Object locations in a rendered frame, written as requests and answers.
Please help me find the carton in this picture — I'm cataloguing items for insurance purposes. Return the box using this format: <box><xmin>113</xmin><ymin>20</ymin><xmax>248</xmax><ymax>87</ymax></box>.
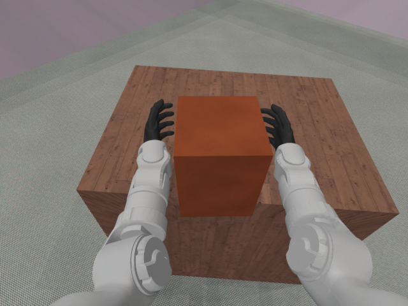
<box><xmin>173</xmin><ymin>96</ymin><xmax>273</xmax><ymax>217</ymax></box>

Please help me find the robot right upper arm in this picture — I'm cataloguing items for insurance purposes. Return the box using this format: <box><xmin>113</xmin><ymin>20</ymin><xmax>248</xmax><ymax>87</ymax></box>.
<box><xmin>286</xmin><ymin>222</ymin><xmax>408</xmax><ymax>306</ymax></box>

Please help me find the robot right forearm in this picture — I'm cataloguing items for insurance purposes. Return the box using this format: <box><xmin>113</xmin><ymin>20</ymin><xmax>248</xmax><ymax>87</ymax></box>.
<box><xmin>274</xmin><ymin>143</ymin><xmax>356</xmax><ymax>238</ymax></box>

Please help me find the robot left hand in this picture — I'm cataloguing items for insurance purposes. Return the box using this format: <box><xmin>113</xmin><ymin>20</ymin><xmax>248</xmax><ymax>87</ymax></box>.
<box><xmin>143</xmin><ymin>99</ymin><xmax>174</xmax><ymax>143</ymax></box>

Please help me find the robot right hand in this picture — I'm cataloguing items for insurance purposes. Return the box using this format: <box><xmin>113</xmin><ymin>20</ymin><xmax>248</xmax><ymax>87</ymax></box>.
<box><xmin>260</xmin><ymin>104</ymin><xmax>295</xmax><ymax>151</ymax></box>

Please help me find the robot left upper arm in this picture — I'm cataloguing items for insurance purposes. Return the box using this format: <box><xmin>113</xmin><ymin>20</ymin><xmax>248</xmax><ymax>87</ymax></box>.
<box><xmin>49</xmin><ymin>233</ymin><xmax>172</xmax><ymax>306</ymax></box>

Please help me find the pedestal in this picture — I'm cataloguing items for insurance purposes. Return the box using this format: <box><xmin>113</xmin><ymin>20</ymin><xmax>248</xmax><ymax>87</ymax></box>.
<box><xmin>76</xmin><ymin>65</ymin><xmax>399</xmax><ymax>285</ymax></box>

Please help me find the robot left forearm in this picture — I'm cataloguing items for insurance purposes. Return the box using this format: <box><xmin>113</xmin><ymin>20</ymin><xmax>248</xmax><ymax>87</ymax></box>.
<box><xmin>92</xmin><ymin>140</ymin><xmax>172</xmax><ymax>281</ymax></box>

